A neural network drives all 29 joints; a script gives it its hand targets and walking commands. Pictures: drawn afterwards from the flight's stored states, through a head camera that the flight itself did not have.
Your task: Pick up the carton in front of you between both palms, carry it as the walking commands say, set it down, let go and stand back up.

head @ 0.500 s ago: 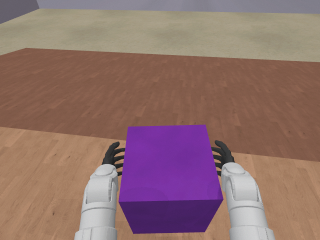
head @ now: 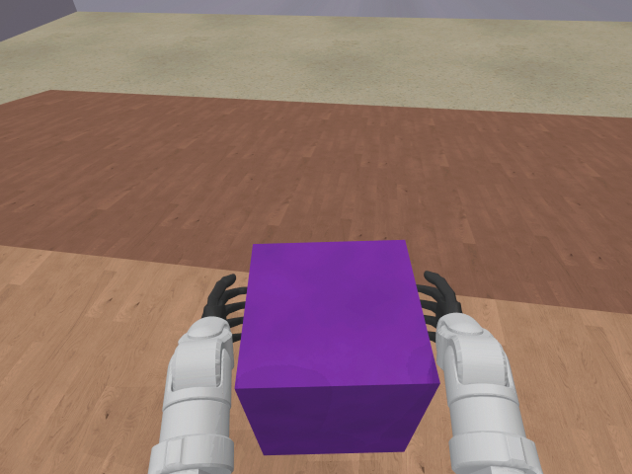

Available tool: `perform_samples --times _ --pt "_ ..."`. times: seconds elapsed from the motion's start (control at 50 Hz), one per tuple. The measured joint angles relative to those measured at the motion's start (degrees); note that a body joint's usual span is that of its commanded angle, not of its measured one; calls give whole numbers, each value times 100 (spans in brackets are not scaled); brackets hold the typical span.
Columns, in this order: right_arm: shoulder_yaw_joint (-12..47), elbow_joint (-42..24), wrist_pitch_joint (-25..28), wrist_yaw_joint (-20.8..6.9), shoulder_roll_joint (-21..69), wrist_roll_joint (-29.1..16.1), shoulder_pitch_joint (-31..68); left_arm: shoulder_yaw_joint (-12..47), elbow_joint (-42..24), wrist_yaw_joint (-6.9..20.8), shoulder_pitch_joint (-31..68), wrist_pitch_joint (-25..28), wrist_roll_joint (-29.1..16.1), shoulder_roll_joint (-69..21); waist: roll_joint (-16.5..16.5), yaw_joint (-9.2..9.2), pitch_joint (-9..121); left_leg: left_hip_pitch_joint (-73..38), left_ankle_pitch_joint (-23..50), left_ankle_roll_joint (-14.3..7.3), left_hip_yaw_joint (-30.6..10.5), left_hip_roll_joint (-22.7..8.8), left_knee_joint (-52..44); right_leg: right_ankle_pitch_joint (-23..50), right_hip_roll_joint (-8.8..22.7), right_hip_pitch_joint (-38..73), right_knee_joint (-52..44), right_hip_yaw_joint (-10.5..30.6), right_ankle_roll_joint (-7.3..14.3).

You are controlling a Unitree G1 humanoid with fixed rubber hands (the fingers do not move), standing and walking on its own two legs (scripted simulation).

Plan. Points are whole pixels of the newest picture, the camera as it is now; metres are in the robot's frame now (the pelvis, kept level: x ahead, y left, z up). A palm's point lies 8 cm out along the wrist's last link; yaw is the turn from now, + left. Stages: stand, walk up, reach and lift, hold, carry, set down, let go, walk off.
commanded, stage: hold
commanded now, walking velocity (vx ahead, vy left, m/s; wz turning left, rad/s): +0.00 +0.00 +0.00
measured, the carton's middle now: (331, 352) +0.30 +0.00 -0.02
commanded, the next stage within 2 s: carry in 0.18 s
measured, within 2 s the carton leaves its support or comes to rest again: neither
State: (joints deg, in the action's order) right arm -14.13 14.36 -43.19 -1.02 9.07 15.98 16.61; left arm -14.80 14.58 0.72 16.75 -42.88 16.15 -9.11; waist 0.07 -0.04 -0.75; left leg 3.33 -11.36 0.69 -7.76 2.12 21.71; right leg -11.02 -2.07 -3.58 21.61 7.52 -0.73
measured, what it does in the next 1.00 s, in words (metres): walks ahead: right foot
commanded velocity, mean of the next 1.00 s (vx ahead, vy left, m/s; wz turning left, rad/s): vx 0.43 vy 0.00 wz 0.00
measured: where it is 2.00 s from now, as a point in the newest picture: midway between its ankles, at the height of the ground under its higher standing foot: (313, 348)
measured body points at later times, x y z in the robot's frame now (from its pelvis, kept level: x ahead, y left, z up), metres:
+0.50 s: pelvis +0.08 +0.00 -0.02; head +0.03 +0.00 +0.43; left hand +0.37 +0.15 +0.06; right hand +0.37 -0.15 +0.06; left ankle +0.02 +0.13 -0.74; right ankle +0.02 -0.14 -0.74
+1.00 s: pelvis +0.33 -0.01 +0.00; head +0.33 -0.01 +0.45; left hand +0.60 +0.17 +0.08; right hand +0.63 -0.13 +0.08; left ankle +0.39 +0.13 -0.70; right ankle +0.22 -0.09 -0.74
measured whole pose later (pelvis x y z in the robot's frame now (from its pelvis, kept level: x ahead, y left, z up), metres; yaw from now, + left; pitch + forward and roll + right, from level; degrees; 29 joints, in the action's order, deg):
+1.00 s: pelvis +0.33 -0.01 +0.00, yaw +2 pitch +5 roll +2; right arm -6.1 -19.7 -69.6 5.0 7.8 6.3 10.0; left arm -7.2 -20.1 -5.7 9.6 -69.3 5.7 -7.7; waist -1.5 2.5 6.8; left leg 33.0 -13.9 -0.1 7.4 -3.3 43.6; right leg -17.7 1.6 -2.6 14.9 -9.4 1.9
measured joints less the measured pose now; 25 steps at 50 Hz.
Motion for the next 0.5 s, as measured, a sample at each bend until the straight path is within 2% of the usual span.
perform_samples --times 0.18,0.3,0.38,0.46,0.5 --pt "117 -109 -51 9 -29 -26 -109 125 -119 -17 -119 -54 -23 31 -5 0 87 37 -17 -2 14 -5 -15 -20 6 -40 -10 -15 1" --pt "334 -562 -239 112 -78 -239 -333 351 -576 -127 -341 -250 -242 82 -8 5 637 813 -805 -15 335 -155 650 -899 162 -831 699 -364 10" --pt "505 -1205 -590 244 -101 -472 -450 502 -1223 -240 -456 -611 -518 135 -4 24 862 1108 -685 5 501 -254 962 -870 268 -1152 1060 -569 -7" --pt "642 -1772 -1201 380 -209 -695 -549 671 -1683 -395 -477 -1193 -758 193 48 24 1125 1300 -1145 20 535 -335 1415 -1064 297 -1254 1325 -725 -30" --pt "669 -2026 -1510 444 -320 -829 -603 788 -1855 -507 -457 -1485 -803 158 33 -7 1207 1389 -1282 -19 754 -407 1603 -1284 330 -1220 1391 -810 -38"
